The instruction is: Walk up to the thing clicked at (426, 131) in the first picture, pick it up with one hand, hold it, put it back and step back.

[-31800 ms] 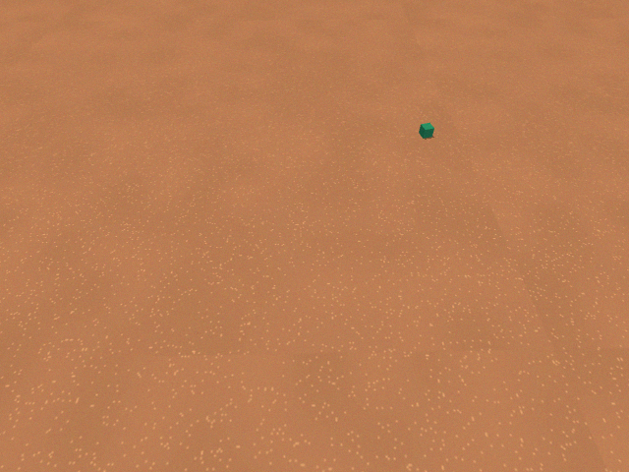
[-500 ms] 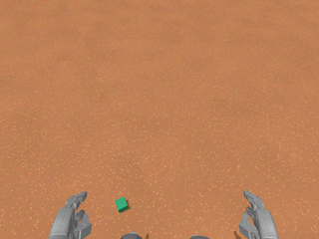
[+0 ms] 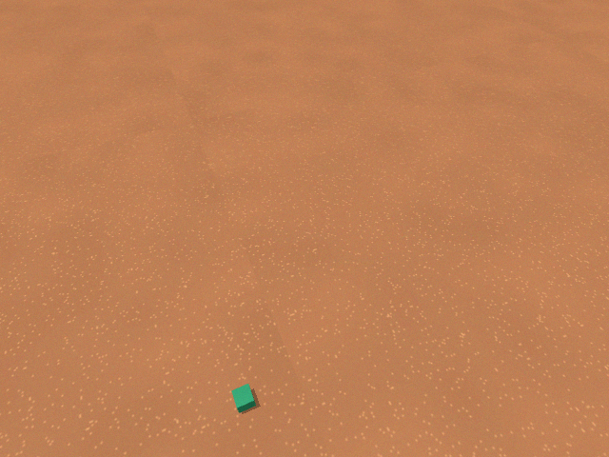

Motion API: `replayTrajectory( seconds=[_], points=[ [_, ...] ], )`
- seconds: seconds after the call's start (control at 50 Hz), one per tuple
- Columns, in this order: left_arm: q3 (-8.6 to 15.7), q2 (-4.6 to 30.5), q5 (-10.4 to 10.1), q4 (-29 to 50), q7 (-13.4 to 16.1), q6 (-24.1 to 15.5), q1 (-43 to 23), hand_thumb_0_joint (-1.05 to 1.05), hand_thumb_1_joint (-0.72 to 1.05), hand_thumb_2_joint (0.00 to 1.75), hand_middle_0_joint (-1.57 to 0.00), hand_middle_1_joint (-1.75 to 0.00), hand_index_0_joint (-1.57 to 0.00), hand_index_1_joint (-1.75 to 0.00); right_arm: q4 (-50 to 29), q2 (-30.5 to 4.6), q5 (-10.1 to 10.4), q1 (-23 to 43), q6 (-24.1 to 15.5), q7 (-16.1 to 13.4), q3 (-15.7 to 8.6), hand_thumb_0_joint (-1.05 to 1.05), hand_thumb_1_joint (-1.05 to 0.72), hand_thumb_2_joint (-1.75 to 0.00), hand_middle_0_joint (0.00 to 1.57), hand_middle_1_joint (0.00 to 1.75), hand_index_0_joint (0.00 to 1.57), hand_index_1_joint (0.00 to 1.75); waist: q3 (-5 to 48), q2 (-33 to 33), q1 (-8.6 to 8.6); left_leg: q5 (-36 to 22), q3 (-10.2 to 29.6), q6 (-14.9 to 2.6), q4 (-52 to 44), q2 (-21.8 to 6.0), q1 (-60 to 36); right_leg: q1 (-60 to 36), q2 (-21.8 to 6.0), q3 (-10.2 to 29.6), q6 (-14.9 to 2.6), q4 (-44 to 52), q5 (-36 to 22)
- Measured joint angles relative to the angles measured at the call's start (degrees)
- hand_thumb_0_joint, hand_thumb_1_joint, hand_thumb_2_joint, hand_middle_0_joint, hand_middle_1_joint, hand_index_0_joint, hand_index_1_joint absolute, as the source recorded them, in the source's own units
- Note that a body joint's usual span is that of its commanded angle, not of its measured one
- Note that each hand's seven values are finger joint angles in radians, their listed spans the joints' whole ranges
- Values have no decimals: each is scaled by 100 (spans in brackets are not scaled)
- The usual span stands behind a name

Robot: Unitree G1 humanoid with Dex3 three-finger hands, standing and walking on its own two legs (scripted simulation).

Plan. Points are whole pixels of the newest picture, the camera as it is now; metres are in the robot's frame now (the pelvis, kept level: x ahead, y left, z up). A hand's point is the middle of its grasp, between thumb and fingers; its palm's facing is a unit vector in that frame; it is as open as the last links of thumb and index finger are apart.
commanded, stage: stand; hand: left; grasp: from above
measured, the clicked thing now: (243, 398) +0.40 +0.21 -0.74
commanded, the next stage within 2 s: step back in 1.98 s
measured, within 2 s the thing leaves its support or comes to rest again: neither
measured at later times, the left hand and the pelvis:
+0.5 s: hand out of the picture +0.04 +0.24 -0.15, palm faces +0.03 -0.94 -0.34, open 7.4 cm; pelvis +0.00 +0.00 +0.01, yaw +0 degrees
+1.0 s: hand out of the picture +0.07 +0.24 -0.15, palm faces +0.02 -0.94 -0.34, open 7.4 cm; pelvis +0.00 -0.01 +0.01, yaw +0 degrees
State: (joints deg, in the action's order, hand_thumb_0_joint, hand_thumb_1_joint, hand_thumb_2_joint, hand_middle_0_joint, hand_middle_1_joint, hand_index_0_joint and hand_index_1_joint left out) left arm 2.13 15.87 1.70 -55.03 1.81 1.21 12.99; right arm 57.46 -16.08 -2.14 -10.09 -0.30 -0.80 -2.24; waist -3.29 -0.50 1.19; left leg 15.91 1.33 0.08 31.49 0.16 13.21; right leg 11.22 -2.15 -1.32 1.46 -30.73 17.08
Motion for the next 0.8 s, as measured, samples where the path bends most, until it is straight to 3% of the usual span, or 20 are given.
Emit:
replayTrajectory(
  seconds=[0.3,0.8],
  points=[
    [-15,97,-24,-791,-25,-60,-301,1,90,90,-20,-30,-20,-30,551,-66,54,143,36,10,33,0,-90,-90,20,30,20,30,-14,-8,-26,-457,11,20,-828,4,-512,-495,-2,-23,2,786,-436],
    [-29,153,-81,-1112,-83,-118,-624,1,90,90,-20,-30,-20,-30,801,-194,94,285,-6,25,142,0,-90,-90,20,30,20,30,-61,-12,-76,-587,11,71,-1153,-71,-641,-636,73,-26,-44,1158,-595]
  ],
)
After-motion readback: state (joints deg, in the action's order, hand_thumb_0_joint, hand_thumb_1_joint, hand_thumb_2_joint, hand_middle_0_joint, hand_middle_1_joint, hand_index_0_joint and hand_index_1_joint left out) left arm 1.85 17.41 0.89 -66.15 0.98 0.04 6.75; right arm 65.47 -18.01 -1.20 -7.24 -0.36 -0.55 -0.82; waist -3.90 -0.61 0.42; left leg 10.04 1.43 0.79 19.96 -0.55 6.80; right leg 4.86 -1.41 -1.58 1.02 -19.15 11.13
